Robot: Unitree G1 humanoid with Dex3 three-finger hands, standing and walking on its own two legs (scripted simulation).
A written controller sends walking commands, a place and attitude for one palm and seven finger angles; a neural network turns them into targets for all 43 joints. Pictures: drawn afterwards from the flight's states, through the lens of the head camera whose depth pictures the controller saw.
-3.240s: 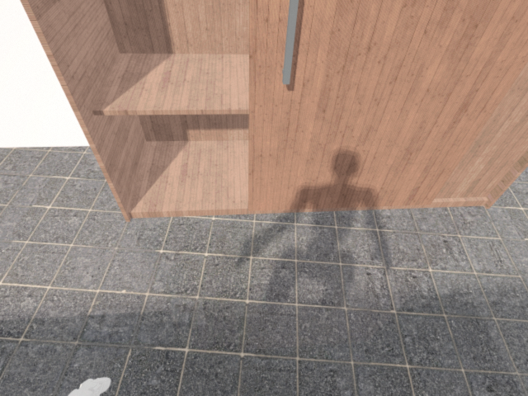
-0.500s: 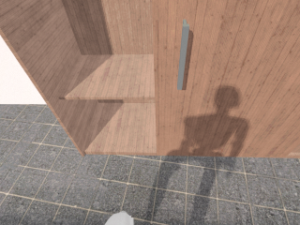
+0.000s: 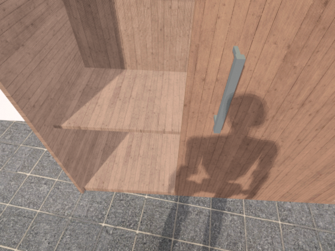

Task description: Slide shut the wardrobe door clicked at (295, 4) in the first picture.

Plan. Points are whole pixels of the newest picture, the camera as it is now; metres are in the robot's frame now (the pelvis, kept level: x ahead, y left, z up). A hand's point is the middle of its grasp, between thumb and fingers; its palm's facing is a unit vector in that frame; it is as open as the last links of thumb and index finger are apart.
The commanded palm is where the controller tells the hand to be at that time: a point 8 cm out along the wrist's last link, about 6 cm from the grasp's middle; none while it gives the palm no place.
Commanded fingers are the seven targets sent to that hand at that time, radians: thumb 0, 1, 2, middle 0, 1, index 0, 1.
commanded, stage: come to a stop and stand still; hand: right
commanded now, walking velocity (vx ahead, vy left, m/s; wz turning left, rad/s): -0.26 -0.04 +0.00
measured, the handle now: (225, 95) +0.50 -0.13 +0.10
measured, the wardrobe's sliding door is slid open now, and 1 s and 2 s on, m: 0.56 0.56 0.56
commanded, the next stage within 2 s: look again from close up in 1.70 s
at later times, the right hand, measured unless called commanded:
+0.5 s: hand out of the picture +0.01 -0.18 -0.17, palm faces +0.02 +0.95 -0.31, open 7.4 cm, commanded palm none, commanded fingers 0.00 -0.90 -0.90 0.20 0.30 0.20 0.30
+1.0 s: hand out of the picture -0.03 -0.14 -0.18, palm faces +0.02 +0.98 -0.19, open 7.3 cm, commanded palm none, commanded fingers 0.00 -0.90 -0.90 0.20 0.30 0.20 0.30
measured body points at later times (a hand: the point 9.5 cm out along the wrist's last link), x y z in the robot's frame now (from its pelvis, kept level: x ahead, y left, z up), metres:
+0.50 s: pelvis -0.03 +0.02 -0.02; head -0.01 +0.05 +0.43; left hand +0.06 +0.26 -0.17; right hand +0.01 -0.23 -0.15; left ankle -0.03 +0.14 -0.74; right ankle +0.04 -0.10 -0.72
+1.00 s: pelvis -0.02 +0.03 +0.00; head -0.01 +0.03 +0.45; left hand -0.04 +0.24 -0.17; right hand -0.03 -0.19 -0.16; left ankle -0.04 +0.12 -0.74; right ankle +0.00 -0.08 -0.74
